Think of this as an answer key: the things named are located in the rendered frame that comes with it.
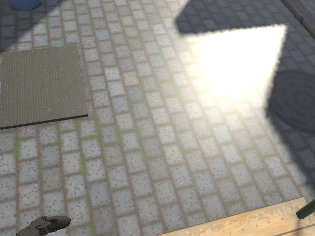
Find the robot left hand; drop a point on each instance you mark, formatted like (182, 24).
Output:
(44, 225)

